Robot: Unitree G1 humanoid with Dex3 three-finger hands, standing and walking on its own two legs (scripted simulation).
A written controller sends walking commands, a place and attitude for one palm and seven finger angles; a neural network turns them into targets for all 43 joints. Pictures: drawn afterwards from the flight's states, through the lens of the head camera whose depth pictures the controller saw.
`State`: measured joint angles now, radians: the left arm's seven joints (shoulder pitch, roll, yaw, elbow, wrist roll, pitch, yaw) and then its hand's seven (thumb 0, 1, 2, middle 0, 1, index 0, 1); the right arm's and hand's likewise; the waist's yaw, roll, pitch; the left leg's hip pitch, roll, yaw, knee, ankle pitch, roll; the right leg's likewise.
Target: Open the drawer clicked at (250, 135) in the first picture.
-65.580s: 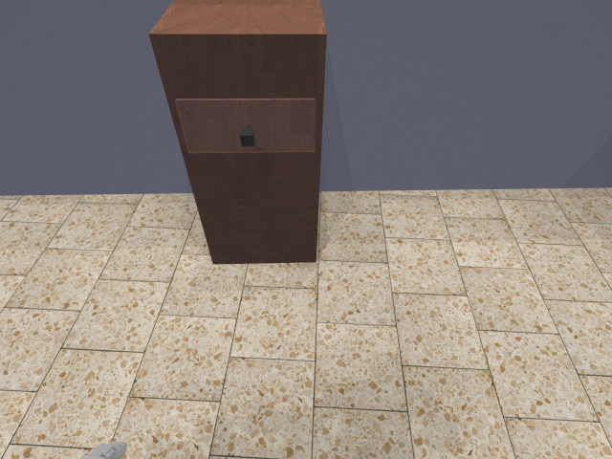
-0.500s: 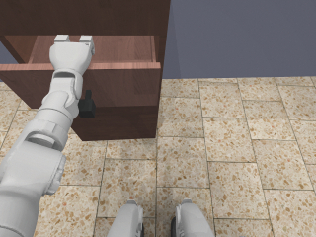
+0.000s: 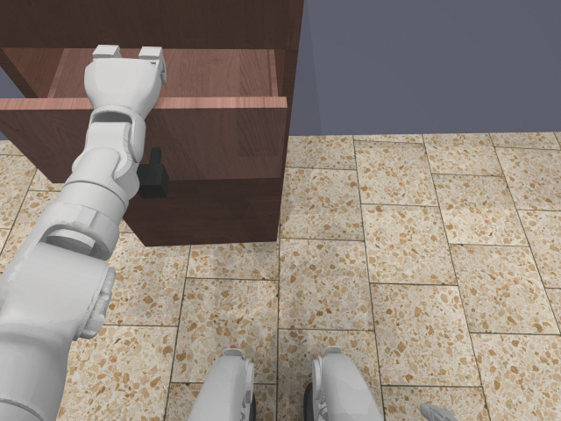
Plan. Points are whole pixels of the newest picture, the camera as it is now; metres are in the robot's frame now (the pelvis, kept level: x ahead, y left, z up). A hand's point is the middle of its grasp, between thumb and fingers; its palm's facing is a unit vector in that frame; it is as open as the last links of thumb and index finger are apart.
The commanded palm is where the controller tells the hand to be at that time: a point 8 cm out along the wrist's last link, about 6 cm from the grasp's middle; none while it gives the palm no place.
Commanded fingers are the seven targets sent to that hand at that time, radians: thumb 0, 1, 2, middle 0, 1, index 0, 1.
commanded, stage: lower the fingers behind the handle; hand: left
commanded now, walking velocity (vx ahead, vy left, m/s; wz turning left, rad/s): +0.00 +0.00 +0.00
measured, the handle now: (153, 170) +0.47 +0.19 +0.02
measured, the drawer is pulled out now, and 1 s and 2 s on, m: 0.11 0.11 0.11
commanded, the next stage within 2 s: lift the hand off the handle in 0.88 s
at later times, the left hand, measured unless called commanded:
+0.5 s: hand (135, 113) +0.53 +0.21 +0.07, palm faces +0.03 +0.07 -1.00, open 14.6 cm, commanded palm +0.49 +0.15 -0.05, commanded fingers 0.00 -0.50 0.30 -0.30 -1.20 -0.30 -1.20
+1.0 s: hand (136, 113) +0.53 +0.21 +0.07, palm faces +0.03 +0.05 -1.00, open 14.6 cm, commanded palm +0.50 +0.18 -0.03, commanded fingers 0.00 -0.50 0.30 -0.30 -1.20 -0.30 -1.20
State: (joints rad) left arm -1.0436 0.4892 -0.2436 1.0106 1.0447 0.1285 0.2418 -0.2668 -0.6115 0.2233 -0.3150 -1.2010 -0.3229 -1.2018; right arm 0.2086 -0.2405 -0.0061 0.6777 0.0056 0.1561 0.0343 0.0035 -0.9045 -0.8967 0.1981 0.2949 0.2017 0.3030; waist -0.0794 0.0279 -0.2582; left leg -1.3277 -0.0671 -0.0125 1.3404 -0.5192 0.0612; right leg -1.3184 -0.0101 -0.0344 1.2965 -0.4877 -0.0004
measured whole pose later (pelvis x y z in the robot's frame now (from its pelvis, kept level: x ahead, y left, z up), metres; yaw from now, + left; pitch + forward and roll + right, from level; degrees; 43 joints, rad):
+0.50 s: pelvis +0.00 +0.00 -0.01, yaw +1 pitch +30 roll -2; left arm -1.05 0.48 -0.26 0.97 1.04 0.15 0.23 -0.25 -0.61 0.21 -0.32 -1.20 -0.32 -1.20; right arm 0.17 -0.24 0.00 0.67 0.01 0.21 0.04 0.00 -0.90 -0.90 0.20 0.29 0.20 0.30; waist -0.07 0.03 -0.26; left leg -1.35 -0.08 -0.01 1.37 -0.53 0.06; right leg -1.34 -0.02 -0.04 1.34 -0.51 0.00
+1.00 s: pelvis +0.00 +0.00 -0.01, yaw +0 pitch +29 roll -2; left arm -1.02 0.49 -0.24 0.94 1.04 0.14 0.21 -0.27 -0.61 0.22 -0.32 -1.20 -0.32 -1.20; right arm 0.17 -0.25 0.01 0.65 0.01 0.23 0.02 0.00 -0.90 -0.90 0.20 0.29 0.20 0.30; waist -0.07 0.03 -0.26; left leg -1.35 -0.08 -0.01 1.37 -0.53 0.06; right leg -1.34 -0.02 -0.03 1.34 -0.51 0.00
